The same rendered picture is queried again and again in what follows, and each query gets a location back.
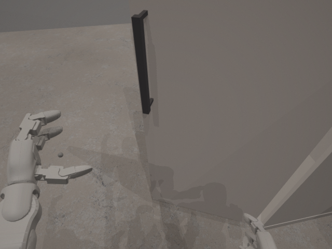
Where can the robot right hand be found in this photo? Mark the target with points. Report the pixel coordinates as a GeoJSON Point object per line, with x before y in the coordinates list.
{"type": "Point", "coordinates": [262, 240]}

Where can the handle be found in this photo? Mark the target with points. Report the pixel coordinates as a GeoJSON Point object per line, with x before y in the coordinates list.
{"type": "Point", "coordinates": [140, 50]}

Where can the fridge door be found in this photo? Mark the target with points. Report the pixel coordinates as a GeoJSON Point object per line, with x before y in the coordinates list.
{"type": "Point", "coordinates": [242, 94]}

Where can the robot left hand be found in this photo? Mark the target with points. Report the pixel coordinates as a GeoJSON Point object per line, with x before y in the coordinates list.
{"type": "Point", "coordinates": [23, 153]}

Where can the left robot forearm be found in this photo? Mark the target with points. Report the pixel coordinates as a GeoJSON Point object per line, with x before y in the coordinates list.
{"type": "Point", "coordinates": [20, 212]}

